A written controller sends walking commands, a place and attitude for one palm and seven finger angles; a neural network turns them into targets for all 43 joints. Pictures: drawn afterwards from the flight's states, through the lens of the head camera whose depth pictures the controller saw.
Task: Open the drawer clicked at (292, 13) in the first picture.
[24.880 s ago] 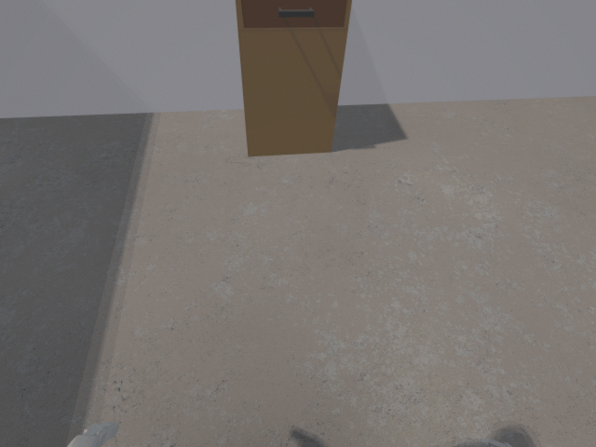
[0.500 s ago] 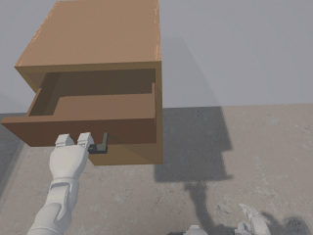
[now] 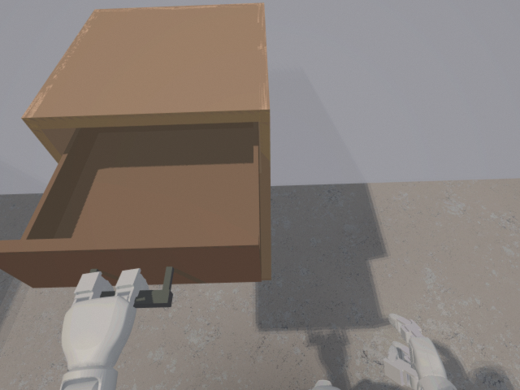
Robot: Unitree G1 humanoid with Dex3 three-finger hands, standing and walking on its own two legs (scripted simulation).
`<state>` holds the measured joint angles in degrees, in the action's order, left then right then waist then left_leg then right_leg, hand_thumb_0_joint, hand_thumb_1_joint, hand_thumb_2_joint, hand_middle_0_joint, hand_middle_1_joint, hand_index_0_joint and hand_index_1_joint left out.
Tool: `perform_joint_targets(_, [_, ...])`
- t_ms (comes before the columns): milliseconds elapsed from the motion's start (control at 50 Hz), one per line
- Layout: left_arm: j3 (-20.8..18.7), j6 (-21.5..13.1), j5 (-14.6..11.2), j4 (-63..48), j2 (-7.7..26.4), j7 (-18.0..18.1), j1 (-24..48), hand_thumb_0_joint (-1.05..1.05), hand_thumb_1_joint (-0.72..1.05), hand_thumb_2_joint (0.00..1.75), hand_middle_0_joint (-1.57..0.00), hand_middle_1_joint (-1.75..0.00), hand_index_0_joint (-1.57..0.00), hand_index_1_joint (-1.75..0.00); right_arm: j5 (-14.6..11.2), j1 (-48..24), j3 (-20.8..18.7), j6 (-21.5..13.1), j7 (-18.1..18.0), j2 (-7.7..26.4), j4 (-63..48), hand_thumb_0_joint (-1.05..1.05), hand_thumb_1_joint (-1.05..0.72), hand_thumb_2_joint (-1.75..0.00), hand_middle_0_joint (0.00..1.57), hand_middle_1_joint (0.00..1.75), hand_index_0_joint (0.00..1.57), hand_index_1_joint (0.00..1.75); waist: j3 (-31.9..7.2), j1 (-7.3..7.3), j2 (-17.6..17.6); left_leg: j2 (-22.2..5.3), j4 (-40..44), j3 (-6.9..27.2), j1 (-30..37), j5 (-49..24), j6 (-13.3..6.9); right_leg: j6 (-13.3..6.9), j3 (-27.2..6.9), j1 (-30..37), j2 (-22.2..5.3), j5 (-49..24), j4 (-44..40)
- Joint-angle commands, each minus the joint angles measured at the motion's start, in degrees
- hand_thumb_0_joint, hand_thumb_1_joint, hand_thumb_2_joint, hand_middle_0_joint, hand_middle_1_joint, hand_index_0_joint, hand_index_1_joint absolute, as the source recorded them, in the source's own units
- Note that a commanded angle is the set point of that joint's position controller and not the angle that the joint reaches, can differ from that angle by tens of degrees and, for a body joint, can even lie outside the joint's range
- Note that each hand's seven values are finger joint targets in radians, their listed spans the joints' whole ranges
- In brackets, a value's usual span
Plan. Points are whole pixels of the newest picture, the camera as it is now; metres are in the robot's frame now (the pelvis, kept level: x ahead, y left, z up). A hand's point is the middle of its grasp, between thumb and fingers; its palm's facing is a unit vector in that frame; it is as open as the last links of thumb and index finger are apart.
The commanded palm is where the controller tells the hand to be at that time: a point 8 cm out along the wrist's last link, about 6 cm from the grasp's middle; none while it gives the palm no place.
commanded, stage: pull the drawer open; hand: left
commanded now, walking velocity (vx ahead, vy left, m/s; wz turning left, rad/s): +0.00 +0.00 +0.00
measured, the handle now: (128, 286) +0.26 +0.23 +0.00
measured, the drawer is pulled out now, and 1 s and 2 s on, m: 0.26 0.30 0.30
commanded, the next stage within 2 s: open the thumb to release the handle in 0.62 s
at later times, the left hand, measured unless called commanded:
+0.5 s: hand (111, 362) +0.16 +0.23 -0.02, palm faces -0.01 -0.06 -1.00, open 5.6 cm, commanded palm +0.11 +0.24 +0.02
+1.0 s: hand (113, 357) +0.17 +0.23 -0.02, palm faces +0.04 -0.04 -1.00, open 7.5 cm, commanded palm +0.14 +0.25 +0.02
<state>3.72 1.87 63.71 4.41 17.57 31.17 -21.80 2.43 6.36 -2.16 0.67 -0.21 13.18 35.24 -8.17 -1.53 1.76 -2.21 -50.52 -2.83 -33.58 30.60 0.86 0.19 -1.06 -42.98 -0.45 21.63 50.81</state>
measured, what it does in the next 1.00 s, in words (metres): stands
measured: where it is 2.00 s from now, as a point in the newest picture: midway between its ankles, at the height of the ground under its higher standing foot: outside the picture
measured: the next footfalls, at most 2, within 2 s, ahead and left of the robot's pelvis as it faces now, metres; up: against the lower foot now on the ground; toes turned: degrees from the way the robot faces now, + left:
none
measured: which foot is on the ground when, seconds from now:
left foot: down 0.00-1.00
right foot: down 0.00-1.00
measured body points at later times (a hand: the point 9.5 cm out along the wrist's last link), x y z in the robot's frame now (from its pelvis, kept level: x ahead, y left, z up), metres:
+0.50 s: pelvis -0.01 -0.01 -0.01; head +0.04 -0.03 +0.44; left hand +0.16 +0.23 +0.03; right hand +0.20 -0.23 -0.11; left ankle -0.06 +0.12 -0.69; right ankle +0.03 -0.12 -0.69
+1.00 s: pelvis -0.02 -0.01 -0.01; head +0.04 -0.04 +0.44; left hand +0.16 +0.23 +0.03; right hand +0.20 -0.23 -0.12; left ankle -0.06 +0.12 -0.69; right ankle +0.03 -0.12 -0.69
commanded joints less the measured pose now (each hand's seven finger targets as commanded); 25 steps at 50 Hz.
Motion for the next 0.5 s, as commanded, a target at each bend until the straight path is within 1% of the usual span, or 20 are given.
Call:
perform_joint_targets(0, [-6.66,0.72,-0.87,-10.46,7.12,2.74,-8.78,0.00,0.90,0.90,-0.40,-1.35,-0.40,-1.35,0.25,-5.29,-1.99,-2.49,-0.42,6.43,-9.02,0.00,-0.90,-0.90,0.20,0.30,0.20,0.30,-13.00,-2.55,-1.74,3.43,4.25,1.45,2.69,-29.87,-0.70,-2.86,1.71,15.34,2.28,-26.19,-3.30])
perform_joint_targets(20, [-6.97,0.44,-0.56,-10.78,7.50,3.05,-8.77,0.00,0.90,0.90,-0.40,-1.35,-0.40,-1.35,0.42,-5.18,-1.78,-2.50,-0.36,6.32,-9.13,0.00,-0.90,-0.90,0.20,0.30,0.20,0.30,-12.76,-2.65,-1.82,3.42,4.13,1.60,2.56,-29.48,-0.69,-2.78,1.68,14.84,2.25,-25.35,-2.88])
perform_joint_targets(60, [-6.04,0.18,-0.70,-10.71,6.33,3.08,-11.68,0.00,0.90,0.90,-0.40,-1.35,-0.40,-1.35,0.43,-5.49,-1.70,-2.50,-0.15,5.99,-9.35,0.00,-0.90,-0.90,0.20,0.30,0.20,0.30,-11.24,-2.83,-1.87,3.53,3.97,1.52,1.99,-28.46,-0.73,-2.72,2.06,14.33,2.31,-24.32,-2.88])
perform_joint_targets(80, [-6.94,0.04,-0.88,-11.80,7.40,3.04,-11.50,0.00,0.90,0.90,-0.40,-1.35,-0.40,-1.35,0.39,-5.31,-1.74,-2.30,-0.08,6.03,-9.49,0.00,-0.90,-0.90,0.20,0.30,0.20,0.30,-11.71,-2.90,-1.91,3.57,3.88,1.56,2.12,-27.99,-0.77,-2.78,1.79,14.73,2.22,-24.52,-3.00])
perform_joint_targets(100, [-8.04,-0.17,-0.86,-13.16,8.50,3.11,-11.24,0.00,0.90,0.90,-0.40,-1.35,-0.40,-1.35,0.37,-5.76,-1.68,-2.12,-0.24,6.11,-9.75,0.00,-0.90,-0.90,0.20,0.30,0.20,0.30,-12.38,-3.15,-0.72,3.66,3.89,1.54,2.54,-28.38,-0.72,-3.03,1.31,15.00,2.28,-24.94,-2.87])
perform_joint_targets(120, [-7.89,-0.31,-0.51,-12.16,8.20,3.48,-12.65,0.00,0.90,0.90,-0.40,-1.35,-0.40,-1.35,0.68,-5.92,-1.38,-2.24,-0.25,5.87,-9.80,0.00,-0.90,-0.90,0.20,0.30,0.20,0.30,-11.43,-3.38,-1.32,3.86,3.76,1.50,2.02,-27.54,-0.75,-2.88,1.37,14.58,2.33,-24.25,-2.65])
perform_joint_targets(160, [-7.01,-0.58,-0.27,-12.40,7.39,3.58,-12.20,0.00,0.90,0.90,-0.40,-1.35,-0.40,-1.35,0.75,-6.15,-1.37,-2.15,-0.16,5.67,-9.72,0.00,-0.90,-0.90,0.20,0.30,0.20,0.30,-10.01,-2.95,-1.29,3.87,3.56,1.60,1.61,-25.83,-0.77,-2.90,1.39,13.06,2.43,-22.26,-2.86])
perform_joint_targets(180, [-7.41,-0.68,-0.49,-12.89,7.71,3.53,-12.13,0.00,0.90,0.90,-0.40,-1.35,-0.40,-1.35,0.78,-5.92,-1.39,-2.00,-0.13,5.69,-9.92,0.00,-0.90,-0.90,0.20,0.30,0.20,0.30,-10.47,-3.09,-1.54,3.87,3.66,1.61,1.41,-24.50,-0.82,-2.89,1.74,13.34,2.27,-20.91,-2.96])
perform_joint_targets(200, [-7.97,-0.78,-0.36,-13.04,8.27,3.61,-11.65,0.00,0.90,0.90,-0.40,-1.35,-0.40,-1.35,0.77,-6.21,-1.39,-1.88,-0.29,5.78,-9.94,0.00,-0.90,-0.90,0.20,0.30,0.20,0.30,-9.65,-2.86,-1.52,3.85,3.78,1.73,1.20,-23.76,-0.81,-3.02,1.61,12.80,2.48,-20.07,-3.18])
perform_joint_targets(220, [-7.51,-1.02,-0.23,-12.42,7.60,3.84,-12.78,0.00,0.90,0.90,-0.40,-1.35,-0.40,-1.35,1.07,-6.38,-1.16,-2.04,-0.33,5.58,-10.05,0.00,-0.90,-0.90,0.20,0.30,0.20,0.30,-9.46,-3.25,-1.96,4.06,3.71,1.61,0.65,-22.35,-0.88,-2.91,1.49,12.66,2.43,-18.91,-3.06])
perform_joint_targets(240, [-7.42,-1.04,-0.47,-12.73,7.69,3.75,-12.29,0.00,0.90,0.90,-0.40,-1.35,-0.40,-1.35,0.97,-6.16,-1.31,-1.97,-0.29,5.59,-10.05,0.00,-0.90,-0.90,0.20,0.30,0.20,0.30,-9.07,-2.96,-2.34,4.05,3.74,1.71,0.40,-21.33,-0.95,-2.93,1.63,12.52,2.31,-18.36,-3.28])
perform_joint_targets(260, [-7.71,-1.32,-0.20,-12.24,7.68,3.87,-13.12,0.00,0.90,0.90,-0.40,-1.35,-0.40,-1.35,1.03,-6.56,-1.19,-2.09,-0.44,5.46,-10.10,0.00,-0.90,-0.90,0.20,0.30,0.20,0.30,-8.61,-3.33,-2.30,4.24,3.58,1.63,-0.16,-20.51,-0.97,-2.95,1.43,12.04,2.46,-17.37,-3.19])
perform_joint_targets(280, [-7.56,-1.42,-0.34,-13.46,7.83,3.84,-12.51,0.00,0.90,0.90,-0.40,-1.35,-0.40,-1.35,1.14,-6.40,-1.27,-2.06,-0.41,5.56,-10.25,0.00,-0.90,-0.90,0.20,0.30,0.20,0.30,-9.72,-3.26,-2.03,4.20,3.50,1.64,0.02,-20.03,-1.00,-2.98,1.41,12.24,2.23,-16.99,-3.19])
perform_joint_targets(300, [-8.83,-1.56,-0.35,-14.02,8.84,4.04,-12.97,0.00,0.90,0.90,-0.40,-1.35,-0.40,-1.35,1.11,-6.52,-1.29,-2.02,-0.56,5.57,-10.41,0.00,-0.90,-0.90,0.20,0.30,0.20,0.30,-10.21,-3.50,-1.30,4.21,3.49,1.66,0.27,-20.72,-1.00,-3.17,1.03,12.63,2.37,-17.82,-3.13])
perform_joint_targets(320, [-8.21,-1.59,-0.52,-13.10,8.02,4.10,-15.68,0.00,0.90,0.90,-0.40,-1.35,-0.40,-1.35,1.22,-6.44,-1.07,-2.25,-0.50,5.30,-10.44,0.00,-0.90,-0.90,0.20,0.30,0.20,0.30,-10.31,-4.09,-1.55,4.48,3.43,1.51,0.28,-20.80,-0.93,-3.11,0.75,13.05,2.29,-18.11,-2.94])
perform_joint_targets(360, [-7.37,-1.58,-0.85,-13.62,7.42,3.77,-16.85,0.00,0.90,0.90,-0.40,-1.35,-0.40,-1.35,1.06,-6.59,-1.02,-2.15,-0.27,5.44,-10.57,0.00,-0.90,-0.90,0.20,0.30,0.20,0.30,-9.62,-3.99,-1.28,4.44,3.44,1.53,-0.33,-20.50,-0.91,-3.15,0.76,12.81,2.38,-18.01,-2.90])
perform_joint_targets(400, [-8.58,-1.49,-1.63,-15.05,8.48,3.53,-19.80,0.00,0.90,0.90,-0.40,-1.35,-0.40,-1.35,0.81,-6.73,-0.97,-1.97,-0.10,5.56,-11.29,0.00,-0.90,-0.90,0.20,0.30,0.20,0.30,-10.61,-4.68,-1.18,4.27,3.71,1.65,-0.32,-21.50,-0.92,-3.30,0.62,14.48,2.22,-19.19,-2.89])
perform_joint_targets(440, [-8.81,-1.49,-2.06,-14.98,8.66,3.39,-21.62,0.00,0.90,0.90,-0.40,-1.35,-0.40,-1.35,0.74,-6.70,-1.01,-1.92,-0.01,5.54,-11.13,0.00,-0.90,-0.90,0.20,0.30,0.20,0.30,-9.71,-4.59,-2.08,4.27,3.54,1.32,-1.13,-20.54,-1.04,-3.12,0.16,14.61,2.06,-19.49,-3.14])
perform_joint_targets(460, [-8.20,-1.55,-2.10,-14.49,7.86,3.28,-22.77,0.00,0.90,0.90,-0.40,-1.35,-0.40,-1.35,0.88,-7.00,-0.80,-1.99,-0.02,5.51,-11.21,0.00,-0.90,-0.90,0.20,0.30,0.20,0.30,-8.60,-4.56,-2.24,4.45,3.63,1.34,-2.02,-19.75,-1.08,-3.09,0.07,14.43,2.18,-19.27,-3.08])
perform_joint_targets(480, [-8.64,-1.61,-2.33,-15.58,8.54,3.19,-21.51,0.00,0.90,0.90,-0.40,-1.35,-0.40,-1.35,0.88,-6.89,-0.92,-1.86,0.02,5.75,-11.21,0.00,-0.90,-0.90,0.20,0.30,0.20,0.30,-9.14,-4.32,-2.06,4.39,3.49,1.31,-2.15,-19.45,-1.19,-3.10,-0.15,14.63,1.93,-19.44,-3.19])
